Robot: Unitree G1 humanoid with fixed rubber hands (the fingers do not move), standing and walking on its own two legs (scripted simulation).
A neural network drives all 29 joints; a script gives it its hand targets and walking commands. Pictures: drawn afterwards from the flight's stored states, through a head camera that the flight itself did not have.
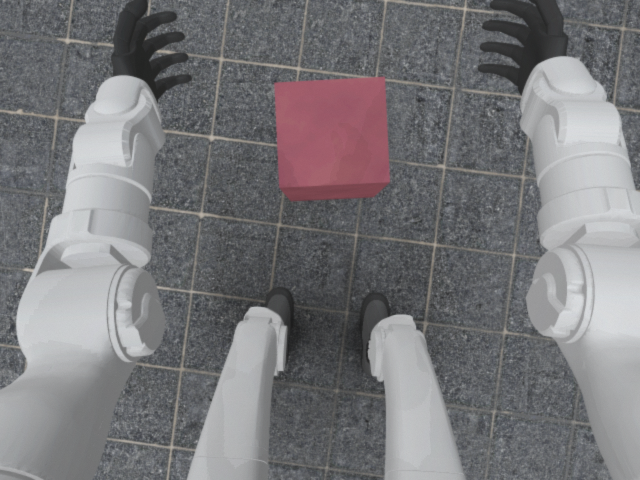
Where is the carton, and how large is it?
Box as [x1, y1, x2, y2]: [274, 77, 389, 200]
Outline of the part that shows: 384,77 274,83 279,187 290,200 370,197 375,195 389,182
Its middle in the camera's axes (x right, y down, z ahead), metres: +0.03 -0.21 +0.86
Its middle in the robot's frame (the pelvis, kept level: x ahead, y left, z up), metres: +0.56 +0.02 -0.54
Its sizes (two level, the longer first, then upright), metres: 0.210 0.200 0.250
